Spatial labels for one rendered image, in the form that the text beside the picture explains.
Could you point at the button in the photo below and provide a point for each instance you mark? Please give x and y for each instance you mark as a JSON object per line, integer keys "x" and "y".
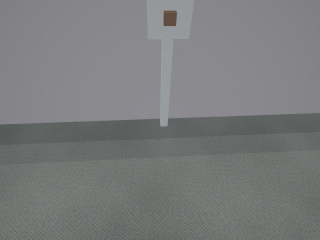
{"x": 169, "y": 17}

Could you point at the panel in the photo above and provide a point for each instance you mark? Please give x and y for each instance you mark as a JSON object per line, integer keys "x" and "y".
{"x": 157, "y": 31}

